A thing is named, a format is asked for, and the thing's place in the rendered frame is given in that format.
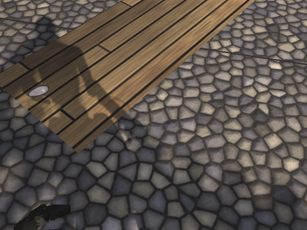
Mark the left robot hand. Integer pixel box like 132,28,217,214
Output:
13,204,71,230

